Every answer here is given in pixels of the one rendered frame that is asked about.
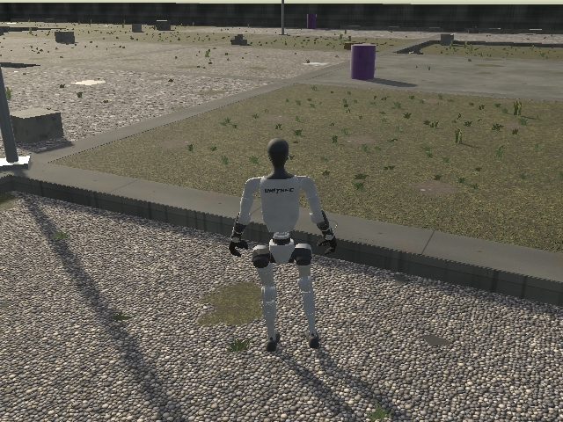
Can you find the robot right forearm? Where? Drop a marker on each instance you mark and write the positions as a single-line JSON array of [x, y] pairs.
[[325, 228]]

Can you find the robot left hand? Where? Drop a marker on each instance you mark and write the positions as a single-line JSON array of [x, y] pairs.
[[240, 244]]

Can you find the robot right upper arm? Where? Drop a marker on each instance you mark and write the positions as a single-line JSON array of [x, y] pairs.
[[307, 184]]

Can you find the robot left upper arm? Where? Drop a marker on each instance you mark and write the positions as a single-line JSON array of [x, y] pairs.
[[252, 185]]

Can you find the robot left thigh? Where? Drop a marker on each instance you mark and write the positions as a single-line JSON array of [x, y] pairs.
[[261, 260]]

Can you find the robot right hand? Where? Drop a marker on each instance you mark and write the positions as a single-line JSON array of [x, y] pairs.
[[324, 242]]

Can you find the right robot foot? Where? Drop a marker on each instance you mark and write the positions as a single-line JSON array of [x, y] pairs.
[[313, 340]]

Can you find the robot left forearm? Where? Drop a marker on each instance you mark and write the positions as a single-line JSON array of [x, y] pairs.
[[237, 231]]

